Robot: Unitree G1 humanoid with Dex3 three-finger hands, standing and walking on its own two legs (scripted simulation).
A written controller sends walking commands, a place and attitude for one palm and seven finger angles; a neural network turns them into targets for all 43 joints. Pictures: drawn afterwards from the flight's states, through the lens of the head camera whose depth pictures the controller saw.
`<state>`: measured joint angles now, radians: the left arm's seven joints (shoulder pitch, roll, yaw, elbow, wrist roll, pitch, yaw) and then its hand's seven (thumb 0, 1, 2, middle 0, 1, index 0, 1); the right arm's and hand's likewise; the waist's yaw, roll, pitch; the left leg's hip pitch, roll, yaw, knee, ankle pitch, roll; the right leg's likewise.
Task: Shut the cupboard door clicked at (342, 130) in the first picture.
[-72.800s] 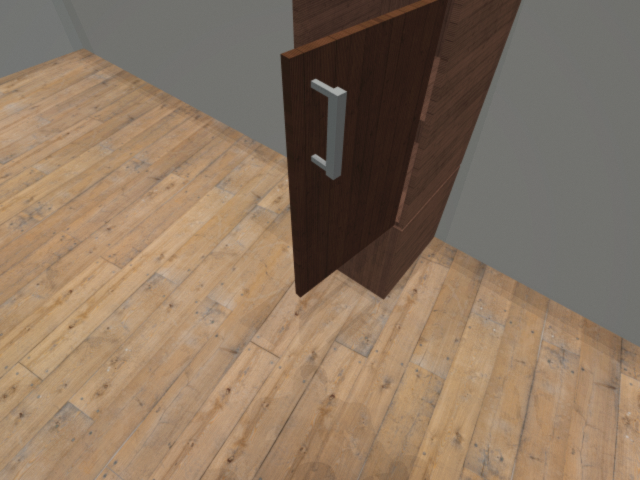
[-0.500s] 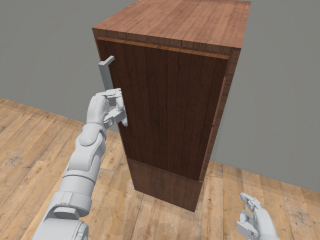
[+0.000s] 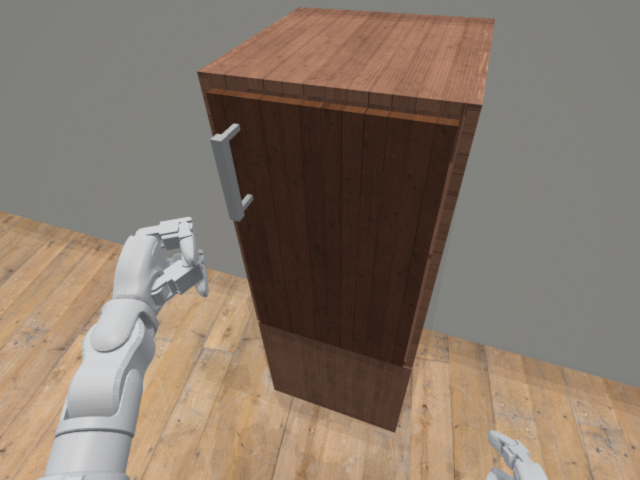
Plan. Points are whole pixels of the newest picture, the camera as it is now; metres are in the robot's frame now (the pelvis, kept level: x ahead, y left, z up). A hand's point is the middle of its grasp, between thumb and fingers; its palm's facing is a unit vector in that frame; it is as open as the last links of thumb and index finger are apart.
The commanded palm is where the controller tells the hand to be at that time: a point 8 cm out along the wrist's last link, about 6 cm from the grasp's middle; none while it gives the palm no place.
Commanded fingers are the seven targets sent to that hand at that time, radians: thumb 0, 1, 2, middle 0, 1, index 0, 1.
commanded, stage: draw the hand back to the body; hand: left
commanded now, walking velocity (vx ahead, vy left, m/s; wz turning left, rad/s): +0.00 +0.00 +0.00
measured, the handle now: (235, 174) +0.53 +0.18 +0.13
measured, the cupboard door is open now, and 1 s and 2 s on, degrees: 0 0 0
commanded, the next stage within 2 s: step back with the hand held close in 1.12 s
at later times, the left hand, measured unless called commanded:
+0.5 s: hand (88, 322) +0.22 +0.25 +0.16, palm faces +0.36 -0.89 -0.30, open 4.3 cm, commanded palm +0.17 +0.29 +0.17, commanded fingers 0.00 0.90 0.90 -0.50 -0.63 -0.50 -0.63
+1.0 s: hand (49, 345) +0.20 +0.28 +0.15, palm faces +0.47 -0.80 -0.37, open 7.3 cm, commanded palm +0.15 +0.32 +0.18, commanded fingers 0.00 0.90 0.90 -0.20 -0.30 -0.20 -0.30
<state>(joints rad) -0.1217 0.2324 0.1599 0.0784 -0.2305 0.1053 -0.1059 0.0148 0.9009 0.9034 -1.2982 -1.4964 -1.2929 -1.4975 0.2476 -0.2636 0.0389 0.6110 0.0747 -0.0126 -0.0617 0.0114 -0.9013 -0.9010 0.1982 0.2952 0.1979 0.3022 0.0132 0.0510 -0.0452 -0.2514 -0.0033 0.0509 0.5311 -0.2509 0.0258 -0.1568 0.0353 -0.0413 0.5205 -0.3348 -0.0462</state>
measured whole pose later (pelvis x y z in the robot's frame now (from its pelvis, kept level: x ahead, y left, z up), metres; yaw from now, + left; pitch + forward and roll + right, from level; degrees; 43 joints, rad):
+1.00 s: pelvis +0.01 +0.01 +0.01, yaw +1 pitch -3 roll +0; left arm 0.43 0.32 0.32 -0.33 -0.08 -0.07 0.10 0.01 0.89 0.90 -0.23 -0.33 -0.23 -0.33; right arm 0.18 -0.24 0.01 0.63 0.02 -0.04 -0.06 0.01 -0.90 -0.90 0.20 0.30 0.20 0.30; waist 0.08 0.06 0.00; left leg -0.14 -0.03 0.04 0.40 -0.21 0.04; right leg -0.03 0.02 -0.04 0.37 -0.28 -0.02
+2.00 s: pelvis -0.08 +0.06 -0.01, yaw +2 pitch +1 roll -3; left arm 0.54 0.42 0.44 -0.48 -0.04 -0.19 0.13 0.01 0.89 0.90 -0.21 -0.30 -0.21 -0.30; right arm 0.24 -0.22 0.00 0.56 0.02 0.00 -0.08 0.01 -0.90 -0.90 0.20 0.30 0.20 0.30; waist 0.01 0.03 -0.01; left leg -0.45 -0.04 0.05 0.54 -0.12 0.10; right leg -0.28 0.04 0.02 0.54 -0.29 0.01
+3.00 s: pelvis -0.21 +0.08 -0.01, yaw -2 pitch -2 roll -2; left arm 0.56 0.42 0.41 -0.44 -0.06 -0.17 0.14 0.01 0.89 0.90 -0.21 -0.30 -0.21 -0.30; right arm 0.33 -0.21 0.00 0.70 0.01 -0.04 -0.08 0.01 -0.90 -0.90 0.20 0.30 0.20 0.30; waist -0.02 -0.01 -0.11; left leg -0.40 0.01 0.04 0.61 -0.17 0.04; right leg -0.03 0.03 -0.02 0.50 -0.44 -0.01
